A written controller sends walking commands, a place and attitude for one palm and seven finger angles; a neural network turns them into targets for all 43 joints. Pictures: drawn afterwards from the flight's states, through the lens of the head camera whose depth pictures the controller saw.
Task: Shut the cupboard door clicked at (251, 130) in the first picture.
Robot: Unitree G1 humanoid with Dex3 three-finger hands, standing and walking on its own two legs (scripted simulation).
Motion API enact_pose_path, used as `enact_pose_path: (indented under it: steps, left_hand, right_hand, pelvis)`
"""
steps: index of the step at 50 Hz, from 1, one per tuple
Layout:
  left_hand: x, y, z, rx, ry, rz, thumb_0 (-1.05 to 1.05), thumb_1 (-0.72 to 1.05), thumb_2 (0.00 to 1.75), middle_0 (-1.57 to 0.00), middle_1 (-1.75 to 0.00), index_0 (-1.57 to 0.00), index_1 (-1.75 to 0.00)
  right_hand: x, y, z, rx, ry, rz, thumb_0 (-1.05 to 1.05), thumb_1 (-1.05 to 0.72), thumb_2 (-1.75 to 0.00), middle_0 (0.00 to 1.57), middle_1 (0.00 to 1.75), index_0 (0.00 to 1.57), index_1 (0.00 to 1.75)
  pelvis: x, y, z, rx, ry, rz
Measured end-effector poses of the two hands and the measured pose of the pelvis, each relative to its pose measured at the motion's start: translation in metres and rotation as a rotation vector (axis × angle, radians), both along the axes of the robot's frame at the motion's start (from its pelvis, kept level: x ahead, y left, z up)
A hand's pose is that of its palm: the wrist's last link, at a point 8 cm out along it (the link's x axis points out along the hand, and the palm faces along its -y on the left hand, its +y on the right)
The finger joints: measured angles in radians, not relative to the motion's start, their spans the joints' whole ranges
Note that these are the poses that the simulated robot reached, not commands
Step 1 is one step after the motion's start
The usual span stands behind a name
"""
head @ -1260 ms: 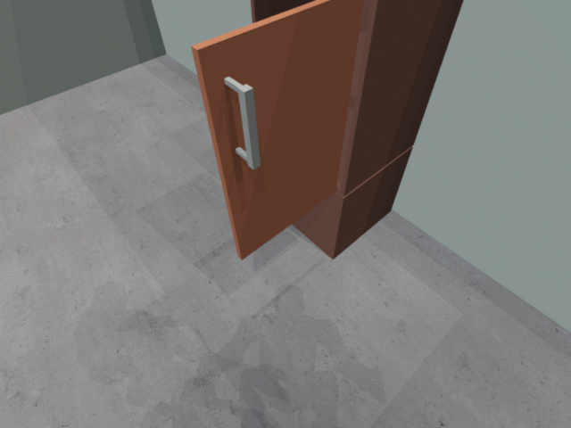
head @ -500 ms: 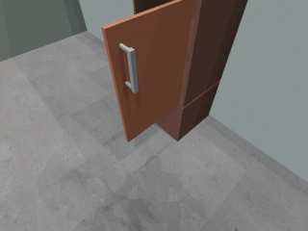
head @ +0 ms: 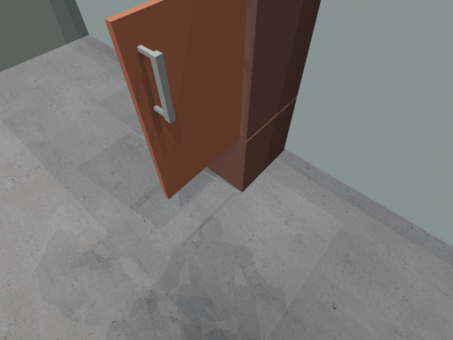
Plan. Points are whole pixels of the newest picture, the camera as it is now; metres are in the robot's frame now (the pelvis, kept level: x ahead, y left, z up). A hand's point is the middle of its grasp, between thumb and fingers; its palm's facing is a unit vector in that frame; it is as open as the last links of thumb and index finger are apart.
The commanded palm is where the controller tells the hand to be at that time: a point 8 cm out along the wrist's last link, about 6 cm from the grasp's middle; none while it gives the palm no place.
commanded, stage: walk to a spot facing it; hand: left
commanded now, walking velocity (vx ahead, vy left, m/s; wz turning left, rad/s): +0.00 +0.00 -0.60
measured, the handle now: (157, 86) +0.58 +0.19 +0.11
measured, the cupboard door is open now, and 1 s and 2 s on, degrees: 90 90 90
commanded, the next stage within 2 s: none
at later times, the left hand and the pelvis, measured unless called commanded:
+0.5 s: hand out of the picture +0.07 +0.19 -0.17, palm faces -0.20 -0.95 -0.24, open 7.4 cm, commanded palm none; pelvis -0.02 +0.00 +0.01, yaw -17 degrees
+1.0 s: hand (176, 321) +0.17 +0.12 -0.17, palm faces -0.58 -0.78 -0.24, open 7.4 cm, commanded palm none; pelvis -0.02 +0.00 -0.01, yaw -35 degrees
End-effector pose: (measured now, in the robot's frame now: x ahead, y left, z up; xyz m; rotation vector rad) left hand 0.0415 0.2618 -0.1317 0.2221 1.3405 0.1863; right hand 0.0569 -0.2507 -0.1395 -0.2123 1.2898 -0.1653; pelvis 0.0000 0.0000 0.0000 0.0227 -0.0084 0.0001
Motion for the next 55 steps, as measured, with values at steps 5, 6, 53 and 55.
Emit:
enact_pose_path:
  steps: [5, 6, 53, 55]
  left_hand:
    - [0.008, -0.022, -0.003, -0.011, -0.008, -0.021, 0.00, 0.91, 0.90, -0.20, -0.30, -0.20, -0.30]
    - [0.010, -0.026, -0.005, -0.008, -0.023, -0.028, 0.00, 0.91, 0.90, -0.20, -0.30, -0.20, -0.30]
    - [0.168, -0.110, -0.018, -0.091, -0.059, -0.706, 0.00, 0.91, 0.90, -0.20, -0.30, -0.20, -0.30]
    - [0.181, -0.125, -0.016, -0.115, -0.058, -0.739, 0.00, 0.91, 0.90, -0.20, -0.30, -0.20, -0.30]
  right_hand:
    - [-0.031, -0.007, -0.018, 0.031, 0.052, -0.047, 0.00, -0.90, -0.89, 0.21, 0.30, 0.21, 0.30]
    - [-0.035, -0.011, -0.023, 0.037, 0.061, -0.057, 0.00, -0.90, -0.89, 0.21, 0.30, 0.21, 0.30]
    - [-0.187, -0.005, 0.015, -0.120, -0.045, -0.646, 0.00, -0.91, -0.89, 0.20, 0.30, 0.20, 0.30]
    - [-0.200, 0.010, 0.019, -0.108, -0.016, -0.677, 0.00, -0.91, -0.89, 0.20, 0.30, 0.20, 0.30]
  pelvis:
    - [-0.003, -0.012, -0.008, 0.004, -0.010, -0.043]
    - [-0.003, -0.017, -0.013, 0.009, -0.005, -0.048]
    - [-0.005, 0.000, -0.012, -0.022, 0.052, -0.658]
    - [-0.001, -0.004, -0.008, -0.025, 0.047, -0.687]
